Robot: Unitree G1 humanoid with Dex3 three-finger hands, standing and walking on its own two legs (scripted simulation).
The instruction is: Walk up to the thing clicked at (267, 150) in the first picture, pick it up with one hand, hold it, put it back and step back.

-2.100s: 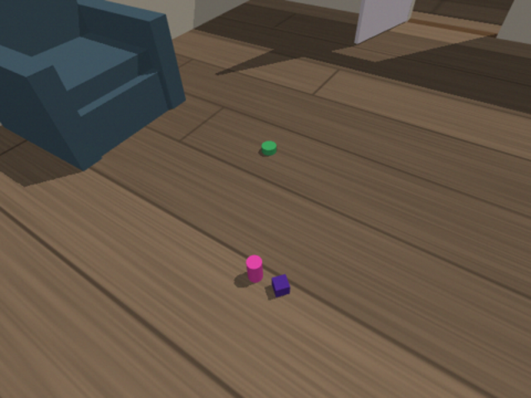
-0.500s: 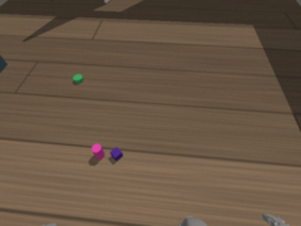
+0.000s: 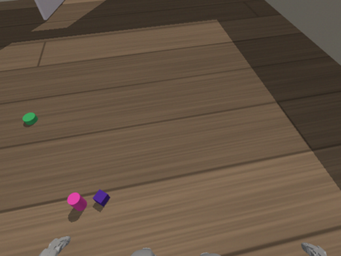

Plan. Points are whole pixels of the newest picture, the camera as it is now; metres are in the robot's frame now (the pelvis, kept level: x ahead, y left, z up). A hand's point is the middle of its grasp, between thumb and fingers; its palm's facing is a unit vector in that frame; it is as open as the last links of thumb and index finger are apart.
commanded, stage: walk up
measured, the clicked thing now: (30, 118) +1.09 +1.12 -0.72
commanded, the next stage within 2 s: stand in 1.82 s
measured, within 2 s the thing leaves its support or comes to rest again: neither
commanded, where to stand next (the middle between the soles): +0.04 -0.02 m, yaw -23 degrees
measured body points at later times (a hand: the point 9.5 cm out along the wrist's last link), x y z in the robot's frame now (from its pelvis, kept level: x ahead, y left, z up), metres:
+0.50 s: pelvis -0.02 -0.03 +0.01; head +0.00 -0.07 +0.45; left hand +0.10 +0.27 -0.08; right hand -0.01 -0.37 -0.11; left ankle +0.03 +0.11 -0.67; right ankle -0.06 -0.15 -0.71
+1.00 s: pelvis -0.04 -0.03 +0.01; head -0.02 -0.04 +0.45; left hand +0.16 +0.23 -0.10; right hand -0.08 -0.36 -0.11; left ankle +0.03 +0.10 -0.70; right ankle -0.06 -0.14 -0.71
